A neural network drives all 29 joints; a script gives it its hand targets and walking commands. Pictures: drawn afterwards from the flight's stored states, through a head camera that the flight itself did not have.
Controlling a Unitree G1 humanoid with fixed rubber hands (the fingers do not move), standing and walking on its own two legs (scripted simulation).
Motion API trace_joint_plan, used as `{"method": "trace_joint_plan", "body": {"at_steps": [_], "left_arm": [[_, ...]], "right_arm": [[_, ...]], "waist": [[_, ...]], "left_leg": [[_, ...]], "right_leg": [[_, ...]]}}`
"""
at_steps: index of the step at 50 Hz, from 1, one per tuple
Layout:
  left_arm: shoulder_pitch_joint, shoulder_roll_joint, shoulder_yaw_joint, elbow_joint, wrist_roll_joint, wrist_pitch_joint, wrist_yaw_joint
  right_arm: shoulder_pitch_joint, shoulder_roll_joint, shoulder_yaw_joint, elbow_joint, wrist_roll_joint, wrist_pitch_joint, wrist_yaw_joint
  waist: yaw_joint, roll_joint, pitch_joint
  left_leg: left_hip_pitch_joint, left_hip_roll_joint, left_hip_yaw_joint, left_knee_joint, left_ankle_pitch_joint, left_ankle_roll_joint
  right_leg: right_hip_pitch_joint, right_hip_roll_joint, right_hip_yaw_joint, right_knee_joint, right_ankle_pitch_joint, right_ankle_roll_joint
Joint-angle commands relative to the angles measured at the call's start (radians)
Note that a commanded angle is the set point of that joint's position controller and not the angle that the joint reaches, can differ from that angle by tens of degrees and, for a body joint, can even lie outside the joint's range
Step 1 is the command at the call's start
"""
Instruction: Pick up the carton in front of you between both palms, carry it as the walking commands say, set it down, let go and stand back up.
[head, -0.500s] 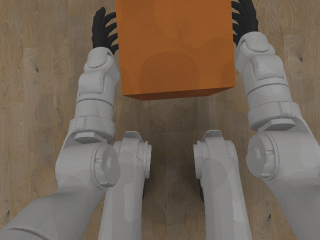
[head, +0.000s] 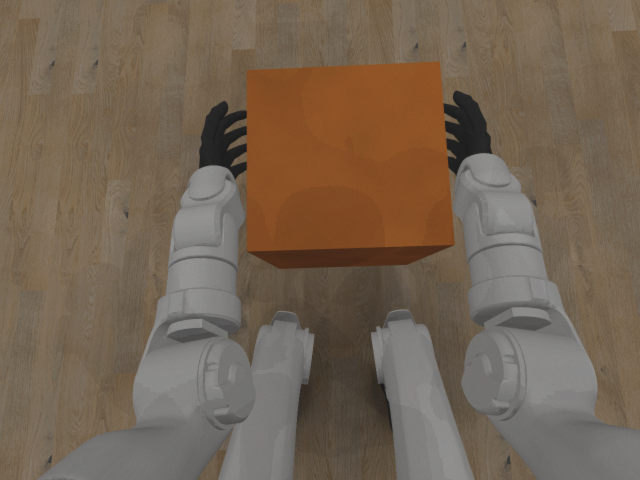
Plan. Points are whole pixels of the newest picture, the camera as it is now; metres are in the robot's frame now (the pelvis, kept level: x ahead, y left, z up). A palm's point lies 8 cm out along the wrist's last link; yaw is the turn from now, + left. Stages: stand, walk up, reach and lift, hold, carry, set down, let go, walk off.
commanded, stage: reach and lift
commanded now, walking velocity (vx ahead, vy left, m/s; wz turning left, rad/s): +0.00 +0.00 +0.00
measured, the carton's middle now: (342, 187) +0.47 -0.01 -0.12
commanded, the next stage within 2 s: none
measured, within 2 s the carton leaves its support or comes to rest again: neither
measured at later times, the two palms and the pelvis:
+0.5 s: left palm (148, 143) +0.42 +0.15 +0.11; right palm (546, 132) +0.42 -0.15 +0.11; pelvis +0.05 +0.00 +0.14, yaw -1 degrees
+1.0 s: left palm out of the picture +0.39 +0.15 +0.26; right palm out of the picture +0.38 -0.15 +0.25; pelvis +0.09 +0.00 +0.24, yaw -1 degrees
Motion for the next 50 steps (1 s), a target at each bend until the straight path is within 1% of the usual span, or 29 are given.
{"method": "trace_joint_plan", "body": {"at_steps": [1,6,16,25,31,37,42,47,50], "left_arm": [[-0.636,-1.083,-0.620,0.041,-0.177,-0.001,-0.262],[-0.528,-1.097,-0.643,0.045,-0.177,-0.007,-0.261],[-0.326,-1.102,-0.652,0.053,-0.144,-0.037,-0.258],[-0.142,-1.106,-0.683,0.033,-0.124,-0.051,-0.259],[-0.024,-1.104,-0.721,-0.003,-0.123,-0.040,-0.264],[0.082,-1.097,-0.756,-0.049,-0.126,0.001,-0.275],[0.157,-1.096,-0.789,-0.105,-0.136,0.065,-0.287],[0.203,-1.090,-0.827,-0.182,-0.153,0.141,-0.299],[0.217,-1.077,-0.812,-0.208,-0.151,0.189,-0.306]], "right_arm": [[-0.586,1.119,0.555,-0.012,0.176,-0.021,0.236],[-0.483,1.136,0.572,-0.015,0.175,-0.028,0.229],[-0.291,1.159,0.573,-0.010,0.151,-0.057,0.221],[-0.117,1.165,0.605,-0.045,0.136,-0.072,0.217],[-0.001,1.167,0.641,-0.082,0.135,-0.061,0.218],[0.103,1.165,0.678,-0.132,0.142,-0.023,0.225],[0.172,1.162,0.711,-0.200,0.157,0.039,0.234],[0.218,1.151,0.746,-0.280,0.175,0.118,0.246],[0.229,1.133,0.735,-0.310,0.168,0.167,0.251]], "waist": [[-0.005,-0.048,-0.993],[-0.008,-0.043,-0.902],[-0.005,-0.030,-0.735],[-0.005,-0.027,-0.603],[-0.007,-0.023,-0.510],[-0.005,-0.023,-0.408],[-0.006,-0.021,-0.310],[-0.011,-0.013,-0.206],[-0.009,-0.009,-0.113]], "left_leg": [[0.573,-0.076,0.168,-0.214,0.202,0.027],[0.658,-0.074,0.147,-0.302,0.202,0.028],[0.855,-0.059,0.103,-0.499,0.229,0.039],[1.082,-0.040,0.059,-0.690,0.303,0.052],[1.254,-0.023,0.034,-0.827,0.388,0.054],[1.426,-0.008,0.019,-0.964,0.477,0.056],[1.565,0.002,0.015,-1.080,0.533,0.056],[1.679,0.014,0.014,-1.181,0.541,0.053],[1.710,0.019,0.013,-1.230,0.495,0.054]], "right_leg": [[0.677,0.070,-0.167,-0.222,0.219,-0.026],[0.756,0.070,-0.149,-0.310,0.219,-0.028],[0.951,0.059,-0.102,-0.505,0.246,-0.037],[1.165,0.040,-0.062,-0.694,0.311,-0.045],[1.325,0.027,-0.037,-0.828,0.395,-0.048],[1.489,0.015,-0.022,-0.965,0.486,-0.047],[1.618,0.005,-0.022,-1.080,0.536,-0.044],[1.721,-0.004,-0.024,-1.181,0.533,-0.043],[1.744,-0.006,-0.027,-1.231,0.480,-0.045]]}}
